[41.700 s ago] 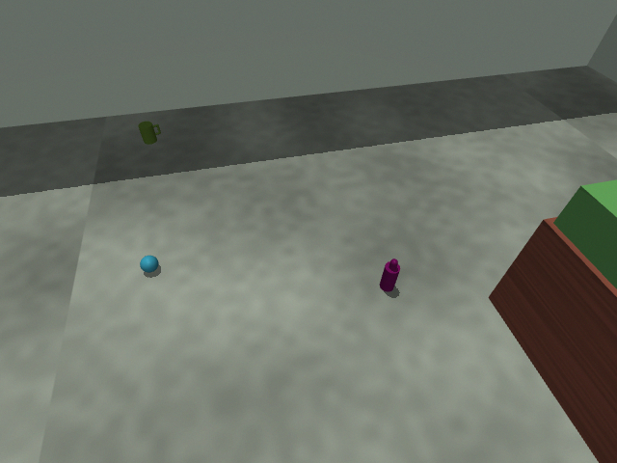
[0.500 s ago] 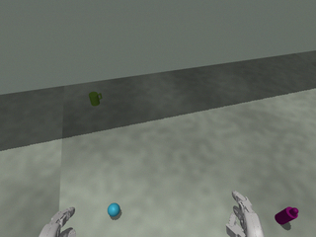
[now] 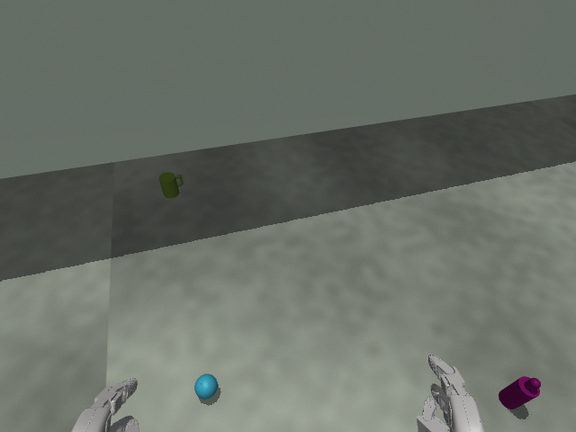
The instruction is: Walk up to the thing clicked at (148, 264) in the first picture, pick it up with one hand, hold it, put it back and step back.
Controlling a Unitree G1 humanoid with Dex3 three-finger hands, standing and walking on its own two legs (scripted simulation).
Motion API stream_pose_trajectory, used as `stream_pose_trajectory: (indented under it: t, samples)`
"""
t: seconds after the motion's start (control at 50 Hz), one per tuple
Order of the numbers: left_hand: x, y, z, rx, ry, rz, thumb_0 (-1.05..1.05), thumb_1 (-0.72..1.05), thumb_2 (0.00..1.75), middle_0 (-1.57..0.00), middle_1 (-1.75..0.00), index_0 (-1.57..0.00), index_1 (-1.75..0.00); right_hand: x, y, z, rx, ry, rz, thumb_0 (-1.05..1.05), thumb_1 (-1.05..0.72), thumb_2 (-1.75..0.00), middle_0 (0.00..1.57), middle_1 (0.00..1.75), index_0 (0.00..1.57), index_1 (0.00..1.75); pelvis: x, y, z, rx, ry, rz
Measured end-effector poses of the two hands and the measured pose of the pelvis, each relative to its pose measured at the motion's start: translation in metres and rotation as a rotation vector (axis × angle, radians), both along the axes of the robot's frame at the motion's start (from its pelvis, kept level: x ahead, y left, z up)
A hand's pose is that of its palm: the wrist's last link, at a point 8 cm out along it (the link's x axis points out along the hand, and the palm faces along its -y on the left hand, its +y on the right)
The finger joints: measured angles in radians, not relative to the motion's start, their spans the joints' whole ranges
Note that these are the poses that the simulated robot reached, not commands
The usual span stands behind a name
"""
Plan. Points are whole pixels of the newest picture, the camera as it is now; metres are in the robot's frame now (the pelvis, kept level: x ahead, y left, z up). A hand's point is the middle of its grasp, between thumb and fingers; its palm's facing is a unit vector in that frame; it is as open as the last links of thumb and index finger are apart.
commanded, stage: home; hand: left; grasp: from above
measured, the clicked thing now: (206, 386) +0.43 +0.21 -0.68
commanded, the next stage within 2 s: stand in 1.06 s
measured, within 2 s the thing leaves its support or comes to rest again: neither
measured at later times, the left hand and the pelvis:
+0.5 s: hand out of the picture +0.16 +0.18 -0.05, palm faces +0.04 -0.98 -0.20, open 7.4 cm; pelvis +0.00 +0.00 +0.00, yaw +0 degrees
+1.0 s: hand out of the picture +0.17 +0.18 -0.04, palm faces +0.04 -0.98 -0.21, open 7.4 cm; pelvis +0.00 +0.00 +0.00, yaw +0 degrees
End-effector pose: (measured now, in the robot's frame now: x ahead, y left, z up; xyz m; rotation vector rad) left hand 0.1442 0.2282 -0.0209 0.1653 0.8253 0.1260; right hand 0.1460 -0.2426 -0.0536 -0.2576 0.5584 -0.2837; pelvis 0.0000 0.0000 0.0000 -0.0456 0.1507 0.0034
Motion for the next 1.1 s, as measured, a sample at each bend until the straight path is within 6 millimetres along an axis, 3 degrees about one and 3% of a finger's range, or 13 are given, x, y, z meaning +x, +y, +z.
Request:
stream_pose_trajectory:
  t: [0.56, 1.1]
  samples:
    - [0.000, 0.002, 0.003, 0.011, -0.008, -0.005, 0.01, 0.91, 0.89, -0.20, -0.30, -0.20, -0.30, -0.002, 0.004, -0.003, 0.007, 0.012, 0.003, 0.01, -0.90, -0.90, 0.20, 0.31, 0.21, 0.30, -0.001, 0.001, -0.001, -0.001, 0.003, -0.001]
    - [0.006, -0.002, 0.002, 0.011, 0.001, -0.003, 0.01, 0.91, 0.89, -0.20, -0.30, -0.20, -0.30, 0.008, 0.001, -0.006, 0.016, 0.019, 0.008, 0.01, -0.90, -0.90, 0.20, 0.31, 0.21, 0.30, 0.006, -0.002, -0.003, 0.002, 0.020, -0.001]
